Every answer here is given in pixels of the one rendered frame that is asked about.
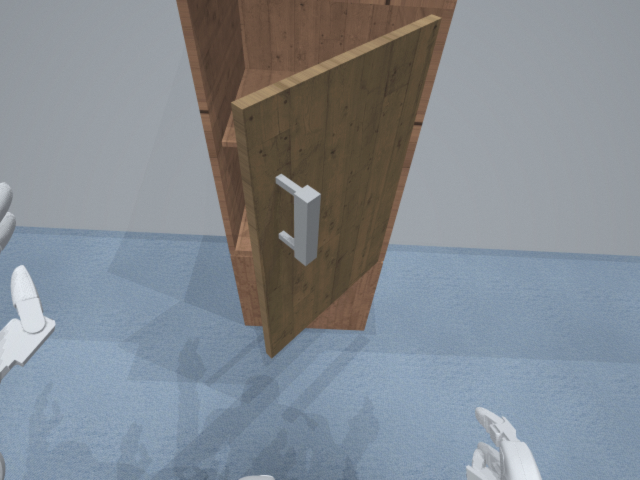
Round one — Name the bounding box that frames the handle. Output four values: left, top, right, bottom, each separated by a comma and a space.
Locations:
275, 174, 321, 266

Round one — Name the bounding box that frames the robot left hand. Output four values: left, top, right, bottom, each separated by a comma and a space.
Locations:
0, 182, 55, 383

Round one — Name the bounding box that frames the cupboard door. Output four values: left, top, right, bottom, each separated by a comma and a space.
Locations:
231, 14, 442, 358

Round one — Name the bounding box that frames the robot right hand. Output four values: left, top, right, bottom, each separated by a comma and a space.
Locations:
466, 407, 542, 480

